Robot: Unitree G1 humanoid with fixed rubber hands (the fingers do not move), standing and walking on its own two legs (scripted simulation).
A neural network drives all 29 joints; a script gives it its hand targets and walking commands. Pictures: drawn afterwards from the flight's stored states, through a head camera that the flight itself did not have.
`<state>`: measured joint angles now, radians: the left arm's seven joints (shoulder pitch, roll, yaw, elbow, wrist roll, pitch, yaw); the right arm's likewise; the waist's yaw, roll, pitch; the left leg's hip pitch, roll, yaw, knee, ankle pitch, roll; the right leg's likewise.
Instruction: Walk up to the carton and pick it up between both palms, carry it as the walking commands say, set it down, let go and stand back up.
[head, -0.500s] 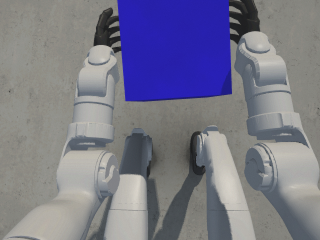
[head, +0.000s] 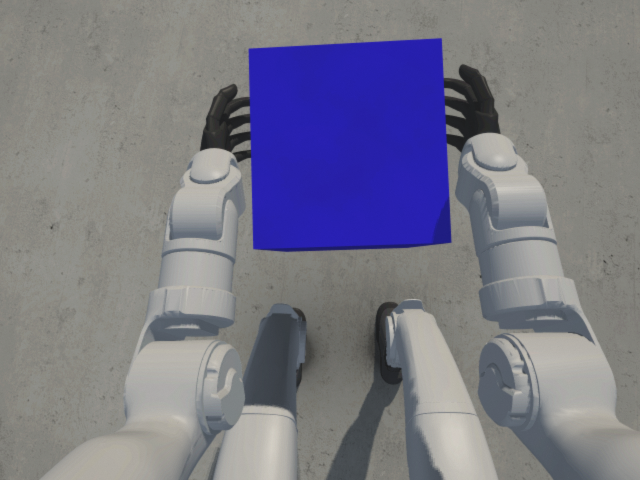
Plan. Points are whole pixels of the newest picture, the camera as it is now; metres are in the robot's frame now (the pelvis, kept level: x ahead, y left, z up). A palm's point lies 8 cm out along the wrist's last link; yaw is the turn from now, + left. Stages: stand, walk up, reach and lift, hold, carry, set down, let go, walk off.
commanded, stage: reach and lift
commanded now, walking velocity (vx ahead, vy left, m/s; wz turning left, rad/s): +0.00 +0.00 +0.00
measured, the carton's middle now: (345, 170) +0.46 +0.00 -0.13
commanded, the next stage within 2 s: none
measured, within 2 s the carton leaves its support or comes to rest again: neither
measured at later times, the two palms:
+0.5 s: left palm (175, 108) +0.45 +0.14 +0.08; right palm (531, 109) +0.44 -0.14 +0.08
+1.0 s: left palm (126, 115) +0.42 +0.15 +0.13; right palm (566, 83) +0.42 -0.14 +0.14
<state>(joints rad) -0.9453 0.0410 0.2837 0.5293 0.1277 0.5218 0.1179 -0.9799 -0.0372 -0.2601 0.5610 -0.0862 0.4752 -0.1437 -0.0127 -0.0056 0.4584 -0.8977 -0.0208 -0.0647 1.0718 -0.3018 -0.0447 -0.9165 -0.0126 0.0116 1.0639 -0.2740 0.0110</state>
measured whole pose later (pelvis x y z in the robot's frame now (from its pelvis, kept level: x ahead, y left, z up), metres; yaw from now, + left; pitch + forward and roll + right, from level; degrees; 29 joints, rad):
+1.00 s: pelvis +0.12 +0.00 +0.10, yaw +0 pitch +2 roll +0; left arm -0.29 -0.14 0.27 0.31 0.23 0.71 0.03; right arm -0.35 0.18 -0.23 0.38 -0.27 0.67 -0.06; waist -0.01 0.00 -0.12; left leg -0.26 -0.01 -0.06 0.41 -0.19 -0.02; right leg -0.29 -0.01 0.02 0.42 -0.17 0.01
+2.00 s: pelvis +0.10 +0.01 +0.10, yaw +0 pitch -1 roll +0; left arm -0.28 -0.15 0.25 0.27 0.27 0.75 0.04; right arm -0.35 0.18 -0.21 0.34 -0.27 0.71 -0.06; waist -0.02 0.00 -0.07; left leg -0.24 -0.01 -0.07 0.41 -0.16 -0.02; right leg -0.25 -0.01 0.02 0.41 -0.14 0.01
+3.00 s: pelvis +0.09 +0.00 +0.10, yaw +0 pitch -2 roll +0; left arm -0.27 -0.15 0.22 0.29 0.28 0.75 0.05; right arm -0.32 0.17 -0.18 0.32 -0.27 0.73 -0.07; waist -0.01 0.01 -0.07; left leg -0.23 -0.01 -0.07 0.42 -0.16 -0.02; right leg -0.25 -0.01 0.02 0.42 -0.14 0.01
